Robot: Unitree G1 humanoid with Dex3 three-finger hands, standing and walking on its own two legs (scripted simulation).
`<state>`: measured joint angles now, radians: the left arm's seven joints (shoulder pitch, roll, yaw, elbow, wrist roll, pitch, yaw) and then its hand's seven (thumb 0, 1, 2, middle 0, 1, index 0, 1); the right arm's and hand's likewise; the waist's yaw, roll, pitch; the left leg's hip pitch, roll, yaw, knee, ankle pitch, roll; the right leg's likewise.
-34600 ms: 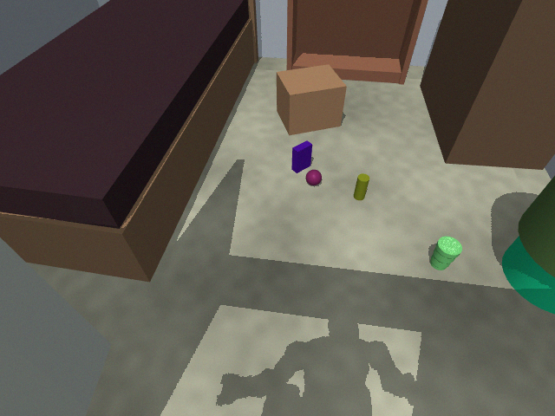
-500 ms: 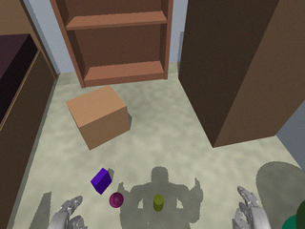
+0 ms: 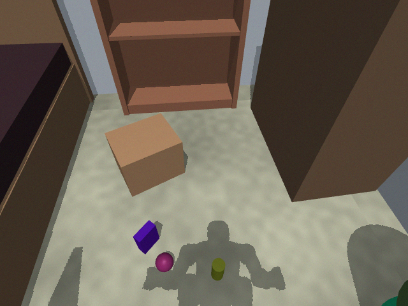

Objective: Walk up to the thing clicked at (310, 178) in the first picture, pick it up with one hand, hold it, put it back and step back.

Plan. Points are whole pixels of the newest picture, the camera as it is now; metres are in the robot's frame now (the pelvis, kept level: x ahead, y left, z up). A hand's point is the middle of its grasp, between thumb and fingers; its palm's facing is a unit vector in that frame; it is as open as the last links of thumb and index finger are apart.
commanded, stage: stand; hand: left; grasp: from above
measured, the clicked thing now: (164, 262) +0.43 +0.20 -0.72
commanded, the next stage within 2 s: none
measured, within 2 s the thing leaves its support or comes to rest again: neither
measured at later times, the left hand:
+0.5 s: hand out of the picture +0.02 +0.24 -0.15, palm faces +0.05 -0.94 -0.32, open 7.4 cm
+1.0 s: hand out of the picture +0.05 +0.22 -0.14, palm faces +0.03 -0.94 -0.33, open 7.4 cm
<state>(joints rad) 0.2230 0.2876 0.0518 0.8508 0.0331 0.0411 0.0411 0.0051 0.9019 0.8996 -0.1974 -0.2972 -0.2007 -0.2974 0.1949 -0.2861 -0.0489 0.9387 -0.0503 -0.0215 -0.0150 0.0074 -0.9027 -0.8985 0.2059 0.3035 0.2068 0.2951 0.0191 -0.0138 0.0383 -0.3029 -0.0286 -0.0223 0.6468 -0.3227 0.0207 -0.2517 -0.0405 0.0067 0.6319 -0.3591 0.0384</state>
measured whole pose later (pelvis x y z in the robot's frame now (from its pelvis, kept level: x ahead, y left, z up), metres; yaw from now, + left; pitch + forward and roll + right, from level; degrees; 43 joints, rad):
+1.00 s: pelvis +0.00 -0.01 +0.02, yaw +0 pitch -4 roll +0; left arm 0.15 0.29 0.03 1.14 0.01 0.00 0.02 0.00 0.90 0.90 -0.20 -0.30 -0.20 -0.30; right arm 0.14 -0.31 -0.02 1.14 -0.02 0.00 -0.01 0.00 -0.90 -0.90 0.21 0.30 0.21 0.30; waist 0.00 0.01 0.07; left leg -0.12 -0.01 -0.04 0.35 -0.17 0.00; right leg -0.07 -0.03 -0.01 0.34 -0.21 0.02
